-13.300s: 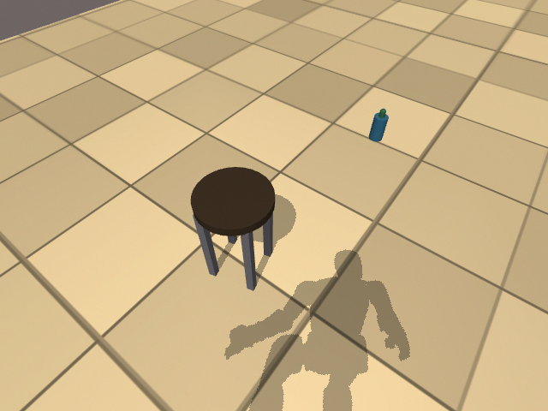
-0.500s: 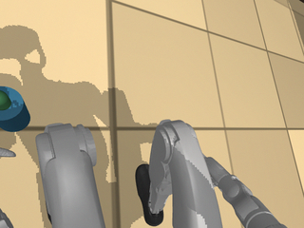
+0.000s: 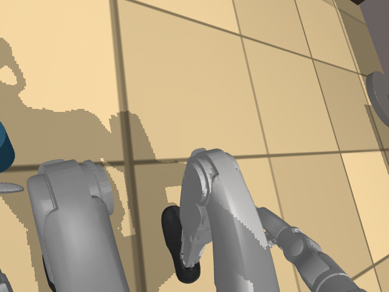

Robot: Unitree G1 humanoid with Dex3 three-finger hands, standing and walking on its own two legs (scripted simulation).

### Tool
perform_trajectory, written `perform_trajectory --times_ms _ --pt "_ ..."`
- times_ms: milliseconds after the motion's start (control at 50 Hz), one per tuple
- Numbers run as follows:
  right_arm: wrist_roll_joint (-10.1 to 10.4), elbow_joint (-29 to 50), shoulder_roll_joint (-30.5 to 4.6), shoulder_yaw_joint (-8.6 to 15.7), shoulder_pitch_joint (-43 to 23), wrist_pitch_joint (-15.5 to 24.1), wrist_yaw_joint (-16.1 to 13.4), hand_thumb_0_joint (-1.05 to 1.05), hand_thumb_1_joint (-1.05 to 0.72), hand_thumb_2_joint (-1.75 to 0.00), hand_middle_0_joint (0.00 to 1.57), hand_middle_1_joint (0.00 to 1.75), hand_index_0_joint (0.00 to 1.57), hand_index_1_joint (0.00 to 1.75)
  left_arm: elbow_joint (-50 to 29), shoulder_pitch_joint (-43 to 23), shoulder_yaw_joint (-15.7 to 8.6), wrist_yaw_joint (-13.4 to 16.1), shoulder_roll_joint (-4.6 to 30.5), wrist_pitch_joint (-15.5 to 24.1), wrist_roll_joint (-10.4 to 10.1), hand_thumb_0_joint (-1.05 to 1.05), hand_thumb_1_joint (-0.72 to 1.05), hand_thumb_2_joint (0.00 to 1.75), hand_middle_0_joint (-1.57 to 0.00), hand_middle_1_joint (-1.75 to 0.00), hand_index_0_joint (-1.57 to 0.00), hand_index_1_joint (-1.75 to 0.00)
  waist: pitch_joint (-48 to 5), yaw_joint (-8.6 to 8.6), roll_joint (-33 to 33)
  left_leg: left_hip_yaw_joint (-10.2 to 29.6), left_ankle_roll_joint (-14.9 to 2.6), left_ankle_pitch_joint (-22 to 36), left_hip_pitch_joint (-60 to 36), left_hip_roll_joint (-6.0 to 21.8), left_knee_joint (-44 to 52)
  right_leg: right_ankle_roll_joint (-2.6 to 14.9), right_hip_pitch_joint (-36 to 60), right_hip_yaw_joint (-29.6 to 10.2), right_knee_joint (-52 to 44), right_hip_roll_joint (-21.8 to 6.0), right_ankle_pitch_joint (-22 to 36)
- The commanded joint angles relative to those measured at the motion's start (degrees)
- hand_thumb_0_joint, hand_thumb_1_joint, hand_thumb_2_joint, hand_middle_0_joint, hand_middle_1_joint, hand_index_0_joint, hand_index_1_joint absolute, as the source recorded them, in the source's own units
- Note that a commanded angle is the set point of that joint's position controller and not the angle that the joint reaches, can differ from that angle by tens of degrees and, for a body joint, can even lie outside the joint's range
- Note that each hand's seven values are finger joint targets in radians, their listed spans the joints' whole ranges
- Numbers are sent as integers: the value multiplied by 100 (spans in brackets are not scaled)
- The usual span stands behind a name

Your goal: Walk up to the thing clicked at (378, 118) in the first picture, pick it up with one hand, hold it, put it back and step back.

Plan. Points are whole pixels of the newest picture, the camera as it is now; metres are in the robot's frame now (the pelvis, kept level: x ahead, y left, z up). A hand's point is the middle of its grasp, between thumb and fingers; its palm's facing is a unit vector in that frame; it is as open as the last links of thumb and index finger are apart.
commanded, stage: close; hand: left
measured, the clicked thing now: out of the picture +0.39 +0.31 -0.18
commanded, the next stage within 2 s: settle in 0.66 s
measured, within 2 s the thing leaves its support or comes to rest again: leaves its support in 1.02 s
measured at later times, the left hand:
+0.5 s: hand out of the picture +0.38 +0.31 -0.15, palm faces +0.42 -0.91 +0.02, open 11.1 cm
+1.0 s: hand out of the picture +0.39 +0.30 -0.15, palm faces +0.40 -0.92 +0.02, open 10.8 cm
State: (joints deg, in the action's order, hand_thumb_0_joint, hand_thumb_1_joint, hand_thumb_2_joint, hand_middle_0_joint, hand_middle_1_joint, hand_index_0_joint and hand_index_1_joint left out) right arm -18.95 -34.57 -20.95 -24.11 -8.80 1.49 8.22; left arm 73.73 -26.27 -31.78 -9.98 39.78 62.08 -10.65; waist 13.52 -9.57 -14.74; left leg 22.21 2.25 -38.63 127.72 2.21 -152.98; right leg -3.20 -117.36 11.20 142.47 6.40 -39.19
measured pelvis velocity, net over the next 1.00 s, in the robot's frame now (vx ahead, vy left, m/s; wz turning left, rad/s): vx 0.00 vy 0.00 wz -0.02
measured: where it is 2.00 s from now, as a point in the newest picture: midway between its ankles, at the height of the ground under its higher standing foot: (134, 274)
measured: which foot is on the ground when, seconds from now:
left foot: down 0.00-1.00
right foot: down 0.00-1.00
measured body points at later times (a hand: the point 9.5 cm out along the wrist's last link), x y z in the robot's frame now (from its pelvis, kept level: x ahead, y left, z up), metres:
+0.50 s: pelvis +0.00 +0.00 +0.00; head +0.20 +0.19 +0.35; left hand +0.35 +0.36 -0.15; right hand +0.20 -0.23 -0.03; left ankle +0.09 +0.13 -0.24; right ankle +0.13 -0.13 -0.24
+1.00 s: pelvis +0.00 +0.00 +0.01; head +0.20 +0.19 +0.35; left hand +0.36 +0.35 -0.15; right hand +0.19 -0.23 -0.03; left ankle +0.09 +0.14 -0.24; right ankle +0.13 -0.13 -0.24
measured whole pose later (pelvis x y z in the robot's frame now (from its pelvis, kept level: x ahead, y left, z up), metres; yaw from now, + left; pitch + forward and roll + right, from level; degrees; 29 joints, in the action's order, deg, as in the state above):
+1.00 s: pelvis +0.00 +0.00 +0.01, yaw -1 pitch +11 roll -16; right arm -19.8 -34.1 -19.7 -25.0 -9.0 -0.8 9.2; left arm 70.1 -28.6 -29.8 -1.7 40.5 60.0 -6.5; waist 15.4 -10.0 -15.4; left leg 23.9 2.3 -39.2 127.1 2.4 -152.5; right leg -3.6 -116.3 12.6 140.7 6.6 -38.8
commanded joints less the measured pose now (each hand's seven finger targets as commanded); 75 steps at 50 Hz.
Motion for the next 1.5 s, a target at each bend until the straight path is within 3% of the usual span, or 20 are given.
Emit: perform_trajectory --times_ms 0,40,100,180,260,420,480,580,720,820,860,900,980,1100,1220,1240,1340,1400,1420,1480 --pt "-27 292 -1914 701 -91 -19 -128 0 -89 -90 20 30 20 30 -761 -1229 -53 248 1077 525 42 0 -48 18 -10 -9 -9 -11 -2957 -445 2981 -760 -15 135 -2257 254 1891 382 961 794 -1110 85 823" --pt "-50 271 -1920 675 -110 -50 -122 0 -89 -90 20 30 20 30 -645 -1168 -30 307 1131 539 114 0 -45 19 -11 -11 -10 -12 -2857 -452 2954 -755 -23 57 -2181 265 1864 378 936 804 -1115 89 781" --pt "-90 279 -1907 611 -86 -94 -109 0 -88 -90 20 30 20 30 -612 -1159 -68 373 1199 597 156 0 -21 32 -30 -27 -29 -28 -2950 -475 2974 -729 -9 272 -2263 262 1852 377 1073 820 -1106 107 944" --pt "-92 334 -1940 593 -140 -105 -89 0 -88 -90 20 30 20 30 -528 -1108 25 398 1105 593 126 0 -1 44 -41 -37 -39 -38 -2847 -489 2914 -720 -19 202 -2201 261 1864 379 1028 842 -1131 120 915" --pt "-94 354 -1955 571 -136 -114 -82 0 -88 -90 20 30 20 30 -480 -1052 118 394 971 533 75 0 8 49 -47 -43 -46 -44 -2944 -520 2854 -686 -7 379 -2309 267 1840 361 1122 870 -1152 146 1067" --pt "-99 337 -1923 481 -104 -131 -104 0 -87 -90 20 30 20 30 -685 -1588 -58 636 1393 583 100 0 26 68 -68 -64 -66 -65 -2894 -597 2808 -708 -88 56 -2041 275 1740 358 1194 860 -1254 173 884" --pt "-121 322 -1923 501 -78 -150 -114 0 -87 -89 20 30 20 30 -635 -1610 -25 694 1346 599 178 0 34 74 -75 -70 -74 -71 -2947 -643 2795 -704 -78 117 -2121 295 1738 357 1195 859 -1251 179 943" --pt "-155 297 -1924 491 -21 -195 -109 0 -88 -90 20 30 20 30 -607 -1647 109 727 1304 585 307 0 29 88 -92 -90 -91 -92 -2963 -683 2998 -654 -30 367 -2318 313 1814 372 1196 879 -1189 170 1124" --pt "-133 382 -1963 509 -120 -213 -50 0 -89 -90 20 30 20 30 -679 -1599 266 802 1094 572 288 0 37 108 -111 -111 -109 -113 -2816 -661 3061 -557 6 152 -2317 295 1951 373 1032 961 -1164 147 957" --pt "-122 319 -1936 565 -64 -230 -38 0 -89 -91 20 30 20 30 -1017 -1476 233 829 1147 550 312 0 30 121 -114 -124 -112 -128 -2989 -553 3251 -590 25 360 -2493 305 1965 374 1128 914 -1156 147 1133" --pt "-105 226 -1887 565 16 -246 -29 0 -90 -91 20 30 20 30 -1100 -1576 375 807 1034 523 314 0 31 123 -115 -127 -114 -130 -2940 -635 3269 -625 7 286 -2413 292 1944 368 1130 885 -1191 140 1084" --pt "-101 209 -1892 622 50 -264 -37 0 -89 -91 20 30 20 30 -1499 -1630 116 855 1282 510 311 0 31 126 -118 -130 -116 -133 -3107 -486 3406 -632 21 359 -2546 304 1993 379 1146 848 -1184 132 1120" --pt "-68 259 -1869 742 116 -300 -35 0 -90 -91 20 30 20 30 -2147 -1594 -62 955 1348 384 294 0 25 129 -123 -135 -121 -139 -3520 -374 3676 -702 41 519 -2788 302 2079 413 1242 769 -1196 113 1237" --pt "91 216 -1722 998 293 -348 -33 0 -89 -91 20 30 20 30 -2947 -1449 242 972 1034 -57 386 0 22 132 -126 -139 -124 -143 -3790 -285 3910 -826 32 480 -2844 274 2283 467 1057 616 -1273 51 1222" --pt "356 50 -1513 1283 626 -355 -33 0 -89 -90 20 30 20 30 -3068 -1056 607 787 297 -618 178 0 13 128 -126 -139 -125 -142 -3808 -145 3364 -964 -83 160 -2377 192 2359 455 974 478 -1537 35 986" --pt "403 104 -1495 1360 646 -350 -39 0 -89 -90 20 30 20 30 -3453 -1238 461 795 459 -661 137 0 13 127 -126 -139 -126 -142 -3969 -59 3361 -1011 -105 133 -2311 178 2367 459 990 442 -1558 24 975" --pt "673 79 -1346 1625 788 -388 -82 0 -89 -90 20 30 20 30 -3736 -914 612 635 121 -1060 27 0 16 129 -130 -144 -131 -145 -4256 174 3197 -1089 -132 17 -2413 128 2640 498 782 353 -1635 -25 757" --pt "825 115 -1230 1748 783 -404 -129 0 -89 -90 20 30 20 30 -4052 -1147 683 573 -56 -1229 -39 0 17 130 -131 -145 -132 -147 -4294 219 3174 -1172 -158 -212 -2308 97 2801 519 686 239 -1729 -66 549" --pt "865 78 -1200 1800 872 -414 -155 0 -89 -90 20 30 20 30 -4113 -1052 535 559 23 -1294 -62 0 14 130 -131 -145 -131 -147 -4472 312 3103 -1212 -169 -104 -2377 97 2776 518 807 189 -1783 -56 638" --pt "975 120 -1127 1914 905 -440 -204 0 -89 -90 20 30 20 30 -4279 -938 477 485 6 -1433 -93 0 15 129 -132 -145 -132 -147 -4641 418 3123 -1281 -168 -3 -2438 87 2886 544 760 101 -1796 -92 647"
